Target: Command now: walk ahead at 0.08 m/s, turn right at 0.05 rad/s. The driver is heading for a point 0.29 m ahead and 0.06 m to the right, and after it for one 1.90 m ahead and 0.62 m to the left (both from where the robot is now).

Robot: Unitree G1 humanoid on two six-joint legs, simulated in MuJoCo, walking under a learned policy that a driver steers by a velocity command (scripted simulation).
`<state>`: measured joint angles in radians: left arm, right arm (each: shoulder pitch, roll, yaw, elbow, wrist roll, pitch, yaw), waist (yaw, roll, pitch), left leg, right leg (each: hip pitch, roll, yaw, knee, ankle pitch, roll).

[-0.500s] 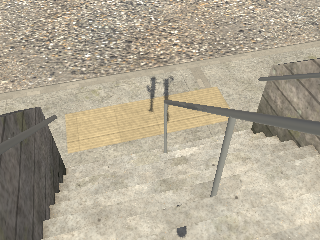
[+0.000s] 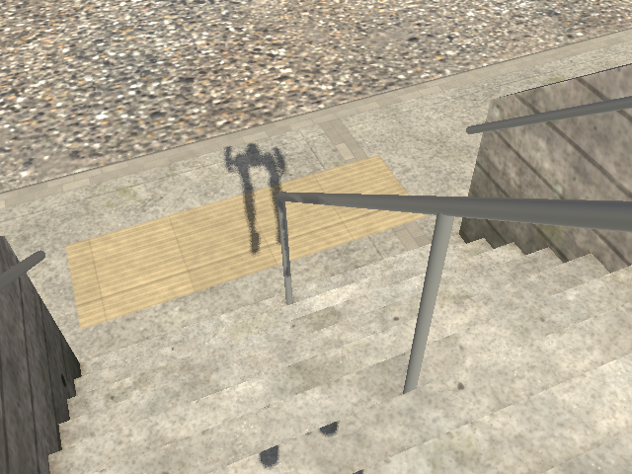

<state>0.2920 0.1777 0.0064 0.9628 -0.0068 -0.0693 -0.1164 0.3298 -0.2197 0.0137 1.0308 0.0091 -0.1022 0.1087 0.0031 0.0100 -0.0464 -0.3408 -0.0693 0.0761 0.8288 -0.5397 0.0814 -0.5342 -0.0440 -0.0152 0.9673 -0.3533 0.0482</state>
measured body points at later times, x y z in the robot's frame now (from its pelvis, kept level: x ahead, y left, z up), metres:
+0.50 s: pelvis +0.05 -0.04 +0.01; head +0.04 -0.05 +0.46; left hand +0.07 +0.23 -0.13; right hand +0.03 -0.31 -0.14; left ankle -0.02 +0.07 -0.65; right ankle +0.06 -0.12 -0.70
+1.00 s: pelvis +0.21 -0.01 -0.17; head +0.21 +0.01 +0.28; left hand +0.14 +0.23 -0.33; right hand +0.28 -0.25 -0.31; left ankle +0.22 +0.04 -0.90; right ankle +0.13 -0.13 -0.61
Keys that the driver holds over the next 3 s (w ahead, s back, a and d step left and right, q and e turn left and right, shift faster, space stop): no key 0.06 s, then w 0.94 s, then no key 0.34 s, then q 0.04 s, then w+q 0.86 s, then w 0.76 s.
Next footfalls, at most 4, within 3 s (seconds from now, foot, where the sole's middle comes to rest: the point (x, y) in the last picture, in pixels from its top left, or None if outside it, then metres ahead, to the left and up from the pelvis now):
0.92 left None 0.26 0.05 -0.94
1.48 right None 0.56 -0.15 -1.14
2.10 left None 0.70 0.19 -1.35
2.52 right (294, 424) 1.01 0.14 -1.55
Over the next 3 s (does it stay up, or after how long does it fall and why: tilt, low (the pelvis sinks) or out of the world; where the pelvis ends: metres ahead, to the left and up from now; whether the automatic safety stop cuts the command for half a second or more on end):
stays up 1.09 0.30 -0.97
